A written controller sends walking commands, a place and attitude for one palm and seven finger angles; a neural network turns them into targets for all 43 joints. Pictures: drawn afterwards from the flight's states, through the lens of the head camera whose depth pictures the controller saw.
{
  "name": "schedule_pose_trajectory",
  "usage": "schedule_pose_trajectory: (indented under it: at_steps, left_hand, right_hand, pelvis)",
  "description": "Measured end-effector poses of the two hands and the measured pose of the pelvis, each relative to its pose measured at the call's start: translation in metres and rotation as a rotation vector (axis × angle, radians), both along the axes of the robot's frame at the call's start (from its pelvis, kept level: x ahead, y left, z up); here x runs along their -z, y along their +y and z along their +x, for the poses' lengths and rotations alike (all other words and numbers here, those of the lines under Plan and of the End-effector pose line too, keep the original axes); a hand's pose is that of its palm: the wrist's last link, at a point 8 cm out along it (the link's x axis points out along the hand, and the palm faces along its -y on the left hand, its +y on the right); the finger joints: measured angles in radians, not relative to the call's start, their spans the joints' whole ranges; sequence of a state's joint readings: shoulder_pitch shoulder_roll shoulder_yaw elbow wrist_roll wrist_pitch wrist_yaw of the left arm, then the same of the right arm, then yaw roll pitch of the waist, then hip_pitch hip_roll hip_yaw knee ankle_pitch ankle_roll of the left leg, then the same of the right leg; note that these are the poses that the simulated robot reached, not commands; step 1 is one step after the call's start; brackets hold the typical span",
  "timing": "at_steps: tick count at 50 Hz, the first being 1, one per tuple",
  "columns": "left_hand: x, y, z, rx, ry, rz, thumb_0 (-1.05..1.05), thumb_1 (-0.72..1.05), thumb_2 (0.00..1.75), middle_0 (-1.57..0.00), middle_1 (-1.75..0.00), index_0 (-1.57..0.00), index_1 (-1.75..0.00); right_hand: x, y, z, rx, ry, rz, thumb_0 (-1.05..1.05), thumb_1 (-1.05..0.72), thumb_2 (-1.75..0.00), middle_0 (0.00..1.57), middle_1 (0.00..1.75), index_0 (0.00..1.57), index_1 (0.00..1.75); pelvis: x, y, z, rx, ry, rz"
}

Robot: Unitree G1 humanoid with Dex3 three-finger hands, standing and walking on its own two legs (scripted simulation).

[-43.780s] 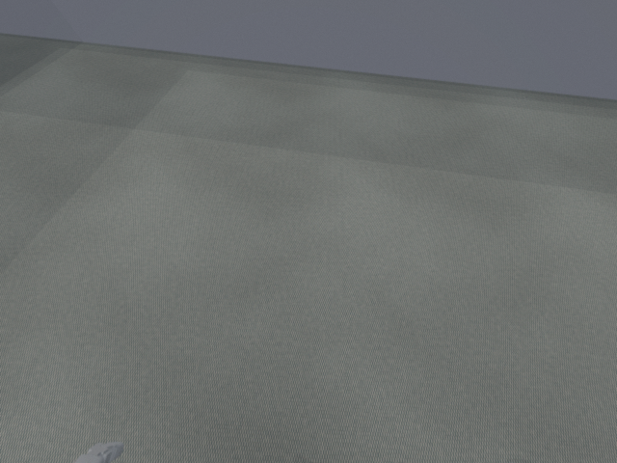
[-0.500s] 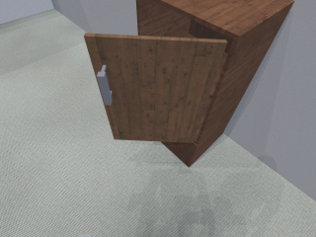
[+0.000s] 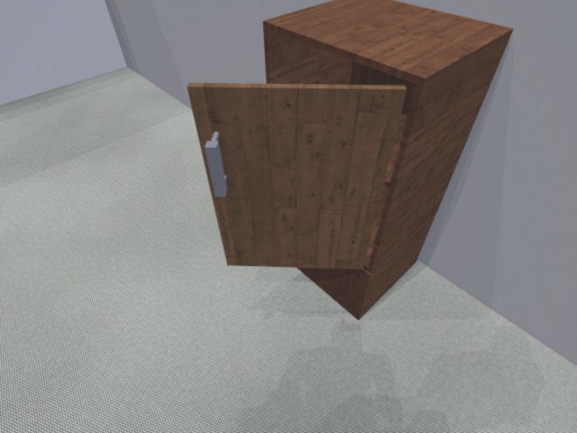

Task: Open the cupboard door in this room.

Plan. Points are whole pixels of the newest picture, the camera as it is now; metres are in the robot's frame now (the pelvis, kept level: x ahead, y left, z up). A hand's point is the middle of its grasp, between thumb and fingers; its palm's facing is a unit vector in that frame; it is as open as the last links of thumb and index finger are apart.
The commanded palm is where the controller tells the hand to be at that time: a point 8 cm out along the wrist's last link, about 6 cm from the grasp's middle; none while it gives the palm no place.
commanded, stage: come to a stop and stand still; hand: left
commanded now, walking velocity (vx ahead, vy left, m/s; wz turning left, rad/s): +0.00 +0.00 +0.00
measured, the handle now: (218, 164) +0.66 +0.21 +0.00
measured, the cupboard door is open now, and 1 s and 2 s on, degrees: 44 44 44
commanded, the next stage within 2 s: look again from close up in 1.80 s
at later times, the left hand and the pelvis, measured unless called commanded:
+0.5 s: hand out of the picture -0.05 +0.14 -0.17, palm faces +0.06 -0.99 -0.16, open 7.4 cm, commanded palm none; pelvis -0.04 -0.02 +0.00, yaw +2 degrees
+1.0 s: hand out of the picture -0.08 +0.15 -0.19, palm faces +0.09 -0.99 -0.14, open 7.4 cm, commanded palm none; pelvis -0.08 -0.01 -0.01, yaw +1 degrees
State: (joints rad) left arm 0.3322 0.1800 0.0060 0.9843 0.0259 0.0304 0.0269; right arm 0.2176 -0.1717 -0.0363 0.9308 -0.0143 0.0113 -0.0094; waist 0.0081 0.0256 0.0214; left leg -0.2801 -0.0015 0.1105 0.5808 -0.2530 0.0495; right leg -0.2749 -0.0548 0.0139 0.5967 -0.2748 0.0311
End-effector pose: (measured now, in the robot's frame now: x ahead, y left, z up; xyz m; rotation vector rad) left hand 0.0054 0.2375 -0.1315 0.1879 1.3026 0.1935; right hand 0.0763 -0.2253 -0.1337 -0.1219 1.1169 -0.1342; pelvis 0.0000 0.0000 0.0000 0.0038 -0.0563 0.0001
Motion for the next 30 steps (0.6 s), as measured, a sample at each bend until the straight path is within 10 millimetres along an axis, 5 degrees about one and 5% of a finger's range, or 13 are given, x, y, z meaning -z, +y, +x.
schedule_pose_trajectory:
  at_steps: [17,30]
  left_hand:
    - [0.006,-0.04,-0.055,-0.037,0.063,-0.077,0.01,0.91,0.9,-0.2,-0.3,-0.2,-0.3]
    - [0.011,-0.049,-0.061,-0.039,0.044,-0.101,0.0,0.91,0.9,-0.2,-0.3,-0.2,-0.3]
  right_hand:
    - [0.007,-0.016,-0.125,0.048,0.269,-0.008,0.01,-0.91,-0.9,0.2,0.29,0.2,0.3]
    - [0.011,-0.004,-0.146,0.061,0.282,0.02,0.01,-0.91,-0.9,0.2,0.29,0.2,0.3]
  pelvis:
    - [-0.005,-0.014,-0.027,-0.028,0.013,-0.002]
    - [-0.003,-0.018,-0.045,-0.028,0.01,-0.007]
